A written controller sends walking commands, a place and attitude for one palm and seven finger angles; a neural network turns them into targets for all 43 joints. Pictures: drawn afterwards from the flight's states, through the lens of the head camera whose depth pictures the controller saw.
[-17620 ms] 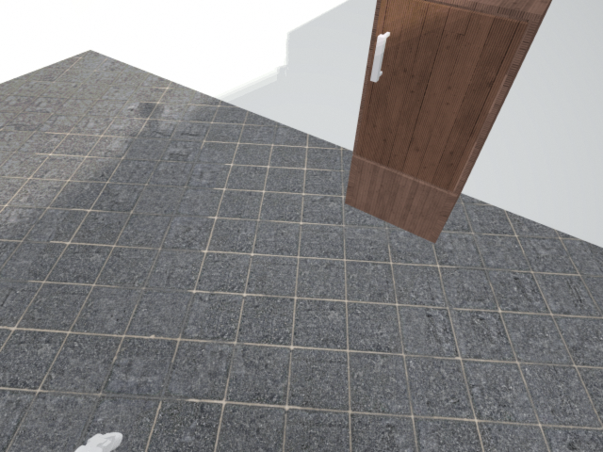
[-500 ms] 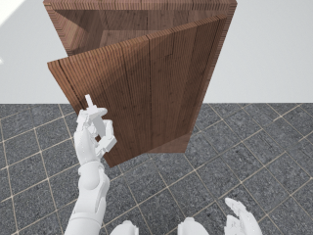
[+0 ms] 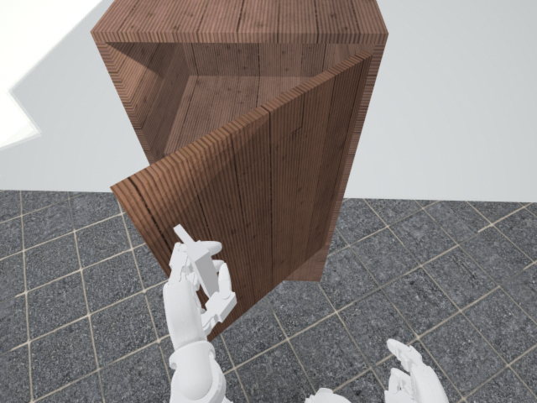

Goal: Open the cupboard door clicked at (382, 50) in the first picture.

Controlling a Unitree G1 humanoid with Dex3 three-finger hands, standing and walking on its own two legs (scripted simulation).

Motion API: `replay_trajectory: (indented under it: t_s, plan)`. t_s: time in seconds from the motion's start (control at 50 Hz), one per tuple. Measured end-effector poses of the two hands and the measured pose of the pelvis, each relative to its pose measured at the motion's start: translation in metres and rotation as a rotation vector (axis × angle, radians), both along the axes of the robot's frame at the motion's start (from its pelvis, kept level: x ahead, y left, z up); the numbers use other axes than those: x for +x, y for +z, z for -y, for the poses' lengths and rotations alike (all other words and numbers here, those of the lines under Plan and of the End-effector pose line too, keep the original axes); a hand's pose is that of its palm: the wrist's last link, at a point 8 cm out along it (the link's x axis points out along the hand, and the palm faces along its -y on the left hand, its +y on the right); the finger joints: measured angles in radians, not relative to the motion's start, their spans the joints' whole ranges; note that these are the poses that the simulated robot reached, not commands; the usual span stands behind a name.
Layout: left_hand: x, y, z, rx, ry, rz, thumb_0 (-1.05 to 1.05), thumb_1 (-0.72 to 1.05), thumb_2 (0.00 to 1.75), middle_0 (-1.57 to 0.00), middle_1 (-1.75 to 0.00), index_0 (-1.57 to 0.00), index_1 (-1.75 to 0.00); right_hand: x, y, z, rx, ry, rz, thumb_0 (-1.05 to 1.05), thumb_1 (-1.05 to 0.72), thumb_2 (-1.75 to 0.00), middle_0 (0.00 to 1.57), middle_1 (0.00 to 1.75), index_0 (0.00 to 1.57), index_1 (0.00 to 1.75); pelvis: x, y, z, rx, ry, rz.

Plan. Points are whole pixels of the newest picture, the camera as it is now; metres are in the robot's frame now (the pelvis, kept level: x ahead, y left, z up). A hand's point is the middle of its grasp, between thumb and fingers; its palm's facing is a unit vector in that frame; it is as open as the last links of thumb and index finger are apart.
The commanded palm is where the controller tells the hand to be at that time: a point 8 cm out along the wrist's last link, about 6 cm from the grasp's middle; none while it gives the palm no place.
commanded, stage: open thumb and fingers to let go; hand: left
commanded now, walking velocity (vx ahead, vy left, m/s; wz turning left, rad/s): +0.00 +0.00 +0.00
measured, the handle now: (198, 264) +0.31 +0.12 +0.04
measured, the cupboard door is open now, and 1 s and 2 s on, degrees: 43 42 44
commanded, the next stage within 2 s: slide the hand sideways off the handle in 0.82 s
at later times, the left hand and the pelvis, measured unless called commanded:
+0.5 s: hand (220, 286) +0.28 +0.08 +0.04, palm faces +0.36 -0.93 -0.02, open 12.1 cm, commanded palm +0.23 +0.12 +0.03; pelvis -0.01 +0.01 -0.01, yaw +0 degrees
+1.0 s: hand (218, 295) +0.26 +0.08 +0.03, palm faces +0.21 -0.98 -0.04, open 15.1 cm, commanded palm +0.23 +0.12 +0.03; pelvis -0.02 +0.02 -0.01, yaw +0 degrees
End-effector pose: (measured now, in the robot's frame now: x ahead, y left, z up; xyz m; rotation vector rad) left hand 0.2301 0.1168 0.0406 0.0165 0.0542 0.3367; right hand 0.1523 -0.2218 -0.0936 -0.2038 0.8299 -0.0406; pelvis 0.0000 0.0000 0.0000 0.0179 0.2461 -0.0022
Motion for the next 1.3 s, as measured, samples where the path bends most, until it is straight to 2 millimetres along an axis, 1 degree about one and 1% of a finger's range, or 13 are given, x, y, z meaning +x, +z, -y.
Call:
replay_trajectory:
  t_s: [0.06, 0.12, 0.22, 0.32, 0.5, 0.62, 0.78, 0.94, 0.98, 1.06, 1.12, 1.2, 1.3]
  plan:
    - [-0.001, -0.002, 0.002, 0.011, 0.009, 0.014, 0.01, 0.67, 0.75, -0.34, -1.32, -0.37, -1.34, 0.005, -0.001, 0.0, -0.006, 0.011, 0.025, 0.02, -0.91, -0.9, 0.2, 0.3, 0.2, 0.3, -0.003, -0.003, 0.002, 0.001, 0.006, 0.001]
    - [0.005, -0.005, 0.0, 0.005, 0.038, 0.018, 0.0, 0.65, 0.76, -0.36, -1.33, -0.37, -1.34, 0.01, -0.005, -0.002, -0.006, 0.024, 0.035, 0.02, -0.91, -0.9, 0.2, 0.3, 0.2, 0.3, -0.008, -0.006, 0.004, 0.002, 0.011, -0.003]
    - [0.01, -0.004, -0.005, 0.002, 0.063, 0.017, 0.0, 0.53, 0.73, -0.37, -1.32, -0.39, -1.32, 0.014, -0.007, -0.009, 0.012, 0.034, 0.042, 0.02, -0.91, -0.9, 0.2, 0.3, 0.2, 0.3, -0.011, -0.008, 0.004, 0.004, 0.012, -0.007]
    - [0.009, -0.003, -0.007, 0.007, 0.061, 0.012, 0.01, 0.3, 0.64, -0.35, -1.29, -0.38, -1.29, 0.01, -0.008, -0.015, 0.026, 0.038, 0.039, 0.02, -0.91, -0.9, 0.2, 0.3, 0.2, 0.3, -0.011, -0.007, 0.001, 0.002, 0.013, -0.005]
    - [0.008, -0.003, -0.008, 0.004, 0.032, 0.018, 0.0, -0.22, 0.42, -0.32, -1.23, -0.34, -1.22, -0.002, -0.009, -0.016, 0.011, 0.026, 0.019, 0.02, -0.91, -0.9, 0.2, 0.3, 0.2, 0.3, -0.013, -0.008, -0.006, -0.005, 0.008, -0.004]
    - [0.007, -0.003, -0.009, 0.003, 0.019, 0.014, 0.0, -0.41, 0.34, -0.29, -1.09, -0.31, -1.08, -0.007, -0.006, -0.017, 0.0, 0.016, 0.022, 0.02, -0.91, -0.9, 0.2, 0.3, 0.2, 0.3, -0.014, -0.008, -0.011, -0.009, 0.003, 0.0]
    - [0.01, -0.003, -0.009, 0.002, -0.002, 0.016, -0.01, -0.48, 0.31, -0.26, -0.79, -0.29, -0.78, -0.006, -0.005, -0.023, -0.001, 0.018, 0.034, 0.02, -0.91, -0.9, 0.2, 0.3, 0.2, 0.3, -0.017, -0.009, -0.016, -0.014, 0.0, 0.002]
    - [0.007, -0.003, -0.011, 0.001, -0.014, 0.011, -0.01, -0.5, 0.3, -0.37, -0.6, -0.37, -0.65, -0.002, -0.005, -0.033, 0.016, 0.035, 0.048, 0.02, -0.91, -0.9, 0.2, 0.3, 0.2, 0.3, -0.018, -0.009, -0.02, -0.016, -0.001, 0.003]
    - [0.005, -0.003, -0.013, 0.015, -0.07, 0.018, -0.01, -0.5, 0.3, -0.37, -0.57, -0.34, -0.62, -0.002, -0.005, -0.034, 0.018, 0.045, 0.051, 0.02, -0.91, -0.9, 0.2, 0.3, 0.2, 0.3, -0.019, -0.01, -0.02, -0.015, 0.003, 0.003]
    - [-0.004, -0.004, -0.019, 0.068, -0.331, 0.042, -0.01, -0.49, 0.3, -0.29, -0.47, -0.24, -0.5, -0.006, -0.008, -0.032, 0.011, 0.049, 0.054, 0.02, -0.91, -0.9, 0.2, 0.3, 0.2, 0.3, -0.022, -0.014, -0.023, -0.016, 0.011, 0.007]
    - [-0.009, -0.004, -0.018, 0.044, -0.477, 0.045, -0.01, -0.5, 0.3, -0.24, -0.41, -0.19, -0.42, -0.01, -0.009, -0.031, 0.008, 0.031, 0.065, 0.02, -0.91, -0.9, 0.2, 0.3, 0.2, 0.3, -0.025, -0.016, -0.027, -0.022, 0.013, 0.016]
    - [-0.009, -0.005, -0.014, -0.053, -0.488, 0.035, -0.01, -0.5, 0.3, -0.2, -0.35, -0.16, -0.36, -0.013, -0.007, -0.031, 0.006, 0.002, 0.083, 0.02, -0.91, -0.9, 0.2, 0.3, 0.2, 0.3, -0.027, -0.016, -0.032, -0.021, 0.003, 0.017]
    - [-0.012, -0.005, -0.012, -0.059, -0.439, 0.035, -0.01, -0.5, 0.3, -0.17, -0.32, -0.2, -0.34, -0.014, -0.002, -0.034, 0.009, -0.002, 0.097, 0.02, -0.91, -0.9, 0.2, 0.3, 0.2, 0.3, -0.026, -0.018, -0.034, -0.013, -0.009, 0.005]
